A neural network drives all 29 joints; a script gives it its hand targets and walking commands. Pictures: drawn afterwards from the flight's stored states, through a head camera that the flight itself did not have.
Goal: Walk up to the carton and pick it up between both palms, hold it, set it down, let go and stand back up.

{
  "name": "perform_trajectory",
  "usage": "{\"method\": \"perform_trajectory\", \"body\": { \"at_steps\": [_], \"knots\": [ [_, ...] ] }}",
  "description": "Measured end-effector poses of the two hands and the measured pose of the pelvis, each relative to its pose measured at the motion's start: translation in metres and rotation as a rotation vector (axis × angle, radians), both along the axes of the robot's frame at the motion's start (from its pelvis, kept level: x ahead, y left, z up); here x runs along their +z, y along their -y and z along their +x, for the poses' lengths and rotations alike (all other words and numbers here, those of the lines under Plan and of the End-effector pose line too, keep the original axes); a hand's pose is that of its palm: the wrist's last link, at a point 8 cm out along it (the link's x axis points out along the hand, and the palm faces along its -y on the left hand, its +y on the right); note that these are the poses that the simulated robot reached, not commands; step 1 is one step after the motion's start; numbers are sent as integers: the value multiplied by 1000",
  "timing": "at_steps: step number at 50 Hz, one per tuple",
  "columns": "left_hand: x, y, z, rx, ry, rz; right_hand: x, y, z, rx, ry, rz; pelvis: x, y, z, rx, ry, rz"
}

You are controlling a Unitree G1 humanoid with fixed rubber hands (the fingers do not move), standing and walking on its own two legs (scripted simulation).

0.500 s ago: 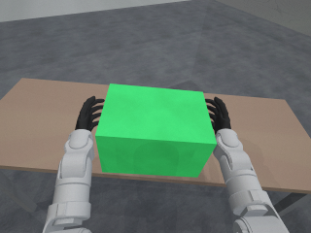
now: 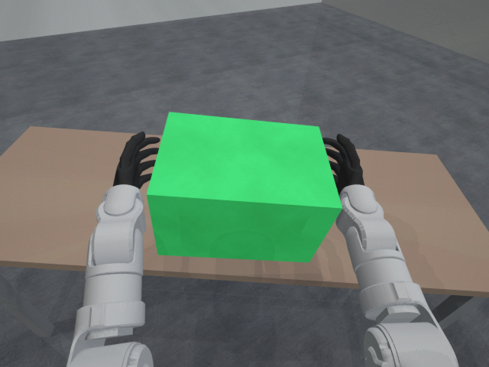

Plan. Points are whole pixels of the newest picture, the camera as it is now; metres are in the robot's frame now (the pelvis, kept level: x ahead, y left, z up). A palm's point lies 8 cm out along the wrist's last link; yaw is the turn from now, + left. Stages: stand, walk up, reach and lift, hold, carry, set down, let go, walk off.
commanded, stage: reach and lift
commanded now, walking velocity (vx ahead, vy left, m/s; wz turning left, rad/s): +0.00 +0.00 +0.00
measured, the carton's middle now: (240, 188) +0.38 +0.00 +0.12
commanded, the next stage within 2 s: hold in 0.44 s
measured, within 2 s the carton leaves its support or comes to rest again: neither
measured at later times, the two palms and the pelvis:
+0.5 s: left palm (126, 178) +0.36 +0.18 +0.16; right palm (348, 179) +0.37 -0.17 +0.15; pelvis +0.01 +0.01 +0.00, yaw +0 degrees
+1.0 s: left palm (110, 179) +0.35 +0.19 +0.17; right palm (341, 170) +0.36 -0.16 +0.17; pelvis +0.00 +0.00 +0.00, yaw +1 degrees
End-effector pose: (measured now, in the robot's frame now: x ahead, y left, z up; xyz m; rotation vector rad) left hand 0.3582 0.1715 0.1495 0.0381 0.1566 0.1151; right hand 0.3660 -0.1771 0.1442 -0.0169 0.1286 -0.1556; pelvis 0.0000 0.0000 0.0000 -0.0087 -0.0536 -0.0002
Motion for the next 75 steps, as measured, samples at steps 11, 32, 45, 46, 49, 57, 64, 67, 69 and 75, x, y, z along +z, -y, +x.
{"method": "perform_trajectory", "body": {
  "at_steps": [11, 32, 45, 46, 49, 57, 64, 67, 69, 75],
  "knots": [
    [-2, -14, 2, -6, -35, -10, -2, -14, -1, -7, -28, -12, 0, -3, 5, 17, 44, -1],
    [16, -5, -3, 13, -5, 10, 19, -5, 2, 16, 15, 1, -1, -7, 10, -6, 46, -9],
    [21, -23, -17, 51, -10, -33, 37, -24, 1, 43, 14, 9, -1, 4, 0, 23, 60, 0],
    [21, -23, -16, 49, -14, -32, 36, -24, 0, 40, 10, 11, -1, 4, -1, 25, 60, 0],
    [20, -22, -14, 37, -27, -26, 31, -22, -2, 27, -2, 16, -1, 2, -4, 25, 59, 1],
    [26, -13, -4, 9, -24, -2, 25, -13, -2, 1, 3, 28, -1, -4, -5, 7, 39, 1],
    [29, -13, -2, 16, -15, -3, 30, -13, 3, 13, 14, 12, -1, -5, 1, -2, 44, -3],
    [28, -16, -4, 25, -6, -13, 35, -17, 5, 23, 23, 3, -1, -4, 4, 1, 50, -4],
    [27, -19, -5, 32, -3, -22, 38, -19, 6, 29, 27, -3, -1, -3, 5, 5, 54, -5],
    [20, -25, -9, 45, -17, -34, 39, -26, 7, 41, 13, -11, -1, -1, 6, 17, 65, -5]
  ]
}}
